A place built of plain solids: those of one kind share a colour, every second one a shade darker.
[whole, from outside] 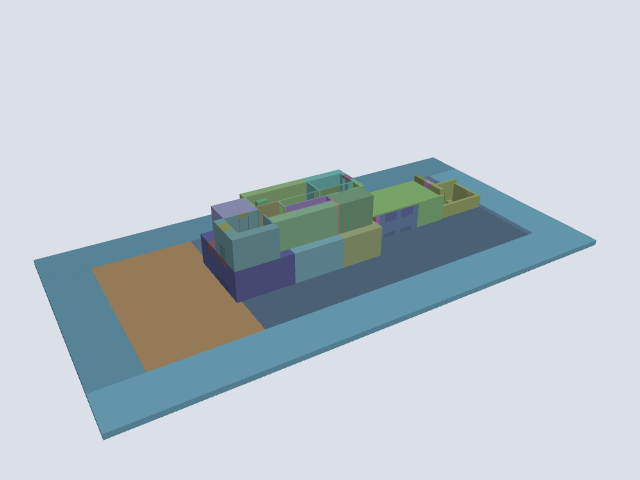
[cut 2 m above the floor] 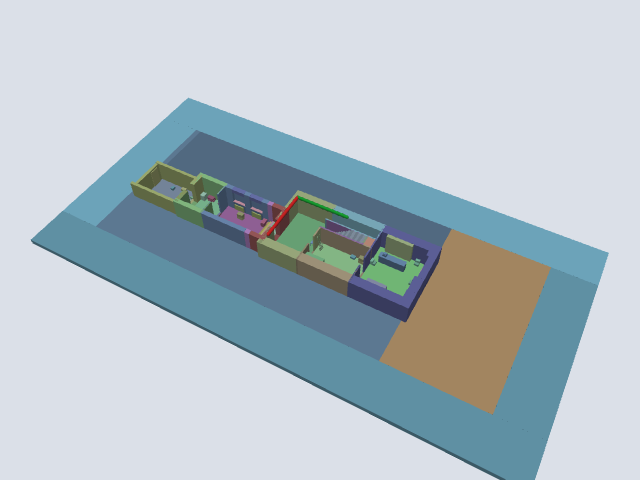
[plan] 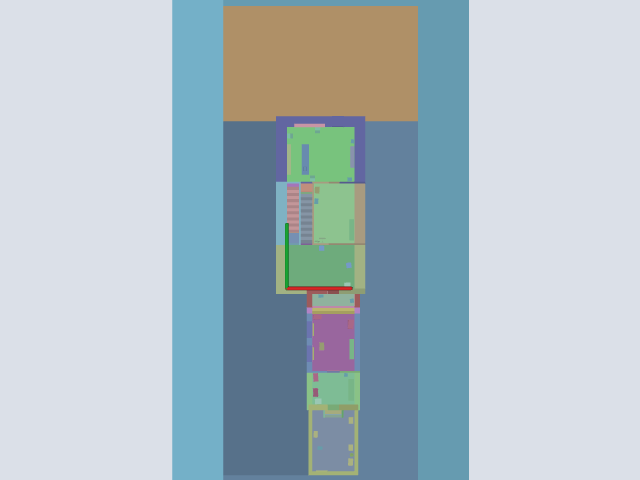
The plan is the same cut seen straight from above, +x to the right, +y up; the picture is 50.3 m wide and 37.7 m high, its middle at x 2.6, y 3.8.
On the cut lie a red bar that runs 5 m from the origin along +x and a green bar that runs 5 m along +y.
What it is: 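A small shop in a terrace of about 1900; a sales room behind a shop front, a store passage, a back shop and a yard; stock rooms over it and a cellar under it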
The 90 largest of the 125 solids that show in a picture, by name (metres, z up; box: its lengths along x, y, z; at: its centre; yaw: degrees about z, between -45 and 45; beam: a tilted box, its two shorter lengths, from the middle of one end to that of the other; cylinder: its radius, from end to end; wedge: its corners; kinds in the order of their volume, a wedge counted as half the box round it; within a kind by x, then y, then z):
{
 "ground_garden_1": {"box": [4.0, 45.4, 0.5], "at": [-7.0, 3.48, -0.27]},
 "ground_garden_2": {"box": [15.3, 4.0, 0.5], "at": [2.65, -17.22, -0.27]},
 "ground_garden_3": {"box": [15.3, 4.0, 0.5], "at": [2.65, 24.18, -0.27]},
 "ground_garden_4": {"box": [4.0, 45.4, 0.5], "at": [12.3, 3.48, -0.27]},
 "ground_side_1": {"box": [4.15, 13.58, 0.5], "at": [-2.92, 6.34, -0.27]},
 "ground_side_2": {"box": [6.55, 9.12, 0.5], "at": [-1.73, -5.01, -0.27]},
 "ground_side_3": {"box": [6.7, 5.1, 0.5], "at": [-1.65, -12.12, -0.27]},
 "ground_side_4": {"box": [15.3, 0.55, 0.5], "at": [2.65, -14.95, -0.27]},
 "ground_side_5": {"box": [4.7, 5.1, 0.5], "at": [7.95, -12.12, -0.27]},
 "ground_side_6": {"box": [4.55, 9.12, 0.5], "at": [8.03, -5.01, -0.27]},
 "ground_side_7": {"box": [4.15, 13.58, 0.5], "at": [8.22, 6.34, -0.27]},
 "wall_sales_1": {"box": [0.85, 5.29, 3.13], "at": [-0.42, 10.88, 1.31]},
 "wall_sales_2": {"box": [1.44, 0.85, 3.13], "at": [-0.13, 13.11, 1.31]},
 "wall_sales_3": {"box": [4.14, 0.14, 3.13], "at": [1.22, 8.31, 1.31]},
 "wall_sales_4": {"box": [2.4, 0.85, 0.87], "at": [1.78, 13.11, 0.18]},
 "wall_sales_5": {"box": [2.4, 0.6, 1.75], "at": [1.78, 13.23, 1.49]},
 "wall_sales_6": {"box": [0.54, 0.85, 3.13], "at": [3.25, 13.11, 1.31]},
 "wall_sales_7": {"box": [1.0, 0.81, 2.15], "at": [4.02, 13.13, 1.07]},
 "wall_sales_8": {"box": [1.63, 0.85, 3.13], "at": [5.33, 13.11, 1.31]},
 "wall_sales_9": {"box": [0.85, 5.29, 3.13], "at": [5.72, 10.88, 1.31]},
 "floor_yard_1": {"box": [3.3, 4.8, 2.76], "at": [3.65, -11.97, -2.12]},
 "floor_workroom_1": {"box": [3.3, 4.5, 2.94], "at": [3.65, -4.23, -2.02]},
 "ground_street_1": {"box": [15.3, 9.05, 0.3], "at": [2.65, 17.66, -0.17]},
 "wall_fill_press_1": {"box": [0.95, 6.01, 2.8], "at": [0.47, 6.54, 4.28]},
 "wall_fill_press_2": {"box": [1.99, 3.4, 2.8], "at": [0.99, 1.7, 4.28]},
 "wall_backshop_1": {"box": [0.85, 3.99, 3.13], "at": [-0.42, 1.54, 1.31]},
 "wall_backshop_2": {"box": [4.05, 0.45, 3.13], "at": [1.18, -0.23, 1.31]},
 "wall_backshop_3": {"box": [2.05, 0.45, 3.13], "at": [5.12, -0.23, 1.31]},
 "wall_backshop_4": {"box": [0.85, 3.99, 3.13], "at": [5.72, 1.54, 1.31]},
 "wall_yard_1": {"box": [0.3, 5.55, 4.42], "at": [1.85, -11.89, -0.89]},
 "wall_yard_2": {"box": [1.5, 0.45, 6.36], "at": [2.45, -9.35, 0.08]},
 "wall_yard_3": {"box": [3.9, 0.3, 4.34], "at": [3.65, -14.52, -0.93]},
 "wall_yard_4": {"box": [1.5, 0.45, 6.36], "at": [4.85, -9.35, 0.08]},
 "wall_yard_5": {"box": [0.3, 5.55, 4.75], "at": [5.45, -11.89, -0.72]},
 "floor_wingstore_1": {"box": [3.3, 2.5, 3.13], "at": [3.65, -7.87, -1.93]},
 "wall_workroom_1": {"box": [0.45, 0.84, 5.59], "at": [1.77, -6.2, -0.3]},
 "wall_workroom_2": {"box": [0.45, 1.3, 3.49], "at": [1.77, -5.13, -1.35]},
 "wall_workroom_3": {"box": [0.45, 0.59, 5.59], "at": [1.77, -4.18, -0.3]},
 "wall_workroom_4": {"box": [0.45, 1.3, 3.49], "at": [1.77, -3.24, -1.35]},
 "wall_workroom_5": {"box": [0.45, 0.61, 5.59], "at": [1.77, -2.29, -0.3]},
 "wall_workroom_6": {"box": [1.6, 0.14, 5.59], "at": [2.35, -6.55, -0.3]},
 "wall_workroom_7": {"box": [0.45, 4.64, 5.59], "at": [5.53, -4.3, -0.3]},
 "wall_wingstore_1": {"box": [0.45, 3.09, 5.59], "at": [1.77, -8.03, -0.3]},
 "wall_wingstore_2": {"box": [0.9, 0.45, 2.73], "at": [3.65, -9.35, -1.73]},
 "wall_wingstore_3": {"box": [1.65, 0.45, 5.59], "at": [4.92, -9.35, -0.3]},
 "wall_wingstore_4": {"box": [1.6, 0.14, 5.59], "at": [4.95, -6.55, -0.3]},
 "wall_wingstore_5": {"box": [0.45, 3.09, 5.59], "at": [5.53, -8.03, -0.3]},
 "wall_fill_front_1": {"box": [2.51, 2.99, 2.62], "at": [4.04, 11.19, 4.37]},
 "wall_front_1": {"box": [0.85, 3.98, 2.8], "at": [-0.42, 11.54, 4.28]},
 "wall_front_2": {"box": [1.6, 0.85, 2.8], "at": [-0.05, 13.11, 4.28]},
 "wall_front_3": {"box": [2.56, 0.14, 2.8], "at": [0.43, 9.62, 4.28]},
 "wall_front_4": {"box": [1.15, 0.85, 1.28], "at": [1.32, 13.11, 3.52]},
 "wall_front_5": {"box": [1.15, 0.6, 1.45], "at": [1.32, 13.23, 4.89]},
 "wall_front_6": {"box": [0.89, 0.85, 2.8], "at": [2.35, 13.11, 4.28]},
 "wall_wingtop_1": {"box": [0.45, 1.5, 5.59], "at": [1.77, -0.75, -0.3]},
 "wall_wingtop_2": {"box": [1.65, 0.45, 5.59], "at": [2.38, -0.23, -0.3]},
 "wall_wingtop_3": {"box": [0.9, 0.45, 3.09], "at": [3.65, -0.23, -1.55]},
 "wall_wingtop_4": {"box": [1.65, 0.45, 5.59], "at": [4.92, -0.23, -0.3]},
 "wall_wingtop_5": {"box": [0.45, 1.5, 5.59], "at": [5.53, -0.75, -0.3]},
 "wall_stairC_1": {"box": [0.85, 4.98, 3.13], "at": [-0.42, 5.89, 1.31]},
 "wall_stairC_2": {"box": [0.14, 4.98, 3.13], "at": [1.02, 5.89, 1.31]},
 "wall_store_1": {"box": [0.14, 4.98, 3.13], "at": [2.06, 5.89, 1.31]},
 "wall_store_2": {"box": [0.85, 4.98, 3.13], "at": [5.72, 5.89, 1.31]},
 "wall_mid_1": {"box": [0.85, 6.29, 2.8], "at": [5.72, 6.54, 4.28]},
 "wall_rear_1": {"box": [2.98, 0.14, 2.8], "at": [4.66, 3.47, 4.28]},
 "wall_rear_2": {"box": [1.27, 0.45, 2.8], "at": [5.51, -0.23, 4.28]},
 "wall_rear_3": {"box": [0.85, 3.99, 2.8], "at": [5.72, 1.54, 4.28]},
 "floor_wingtop_1": {"box": [3.3, 1.05, 3.49], "at": [3.65, -0.97, -1.75]},
 "ground_side_top_1": {"box": [4.2, 9.12, 0.16], "at": [3.65, -5.01, 2.58]},
 "floor_sales_1": {"box": [5.3, 4.3, 0.25], "at": [2.65, 10.53, -0.13]},
 "racking_1": {"box": [0.47, 1.71, 1.71], "at": [5.04, -7.97, 0.49]},
 "racking_2": {"box": [0.49, 1.0, 2.03], "at": [5.04, 8.18, 4.14]},
 "racking_3": {"box": [0.38, 1.66, 1.87], "at": [5.09, 4.59, 0.94]},
 "racking_4": {"box": [0.36, 1.59, 1.86], "at": [5.1, -4.77, 0.38]},
 "floor_backshop_1": {"box": [5.3, 3.4, 0.25], "at": [2.65, 1.7, -0.13]},
 "wall_stairU_1": {"box": [0.14, 4.18, 3.38], "at": [1.02, 5.49, 1.44]},
 "wall_stairU_2": {"box": [0.14, 4.18, 3.38], "at": [2.06, 5.49, 1.44]},
 "wall_corr_1": {"box": [1.32, 0.45, 2.8], "at": [2.65, -0.23, 4.28]},
 "wall_corr_2": {"box": [0.14, 2.69, 2.8], "at": [3.24, 2.69, 4.28]},
 "wall_corr_3": {"box": [0.14, 2.69, 2.8], "at": [3.24, 6.24, 4.28]},
 "floor_store_1": {"box": [3.17, 4.7, 0.25], "at": [3.71, 5.89, -0.13]},
 "wall_wingsteps_1": {"box": [0.45, 0.48, 5.59], "at": [1.77, -1.74, -0.3]},
 "wall_wingsteps_2": {"box": [0.45, 0.48, 5.59], "at": [5.53, -1.74, -0.3]},
 "wall_fill_1": {"box": [0.9, 0.66, 3.13], "at": [1.54, 7.91, 1.31]},
 "shelving_back_1": {"box": [0.32, 2.4, 2.1], "at": [0.16, 10.13, 1.05]},
 "wall_boxU_1": {"box": [0.14, 4.04, 2.8], "at": [2.06, 5.42, 4.28]},
 "floor_stoop_1": {"box": [1.3, 0.3, 3.13], "at": [3.65, -9.72, -1.93]},
 "shelving_side_1": {"box": [0.32, 1.69, 2.0], "at": [5.14, 10.31, 1.0]},
 "wall_head_sales_1": {"box": [2.4, 0.85, 0.51], "at": [1.78, 13.11, 2.62]},
 "counter_1": {"box": [0.52, 2.36, 0.78], "at": [1.45, 10.13, 0.49]}
}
